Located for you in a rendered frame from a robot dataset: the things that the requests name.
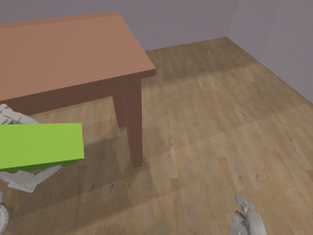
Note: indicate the table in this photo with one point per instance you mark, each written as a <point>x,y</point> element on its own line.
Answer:
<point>48,64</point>

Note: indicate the robot left hand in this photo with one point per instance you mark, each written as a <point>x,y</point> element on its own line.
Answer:
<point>23,180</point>

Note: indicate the sponge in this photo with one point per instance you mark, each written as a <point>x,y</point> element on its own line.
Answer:
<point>35,146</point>

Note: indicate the robot left forearm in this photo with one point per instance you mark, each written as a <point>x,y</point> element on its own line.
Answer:
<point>4,213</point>

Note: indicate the robot right hand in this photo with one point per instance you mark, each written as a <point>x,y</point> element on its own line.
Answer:
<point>249,223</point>

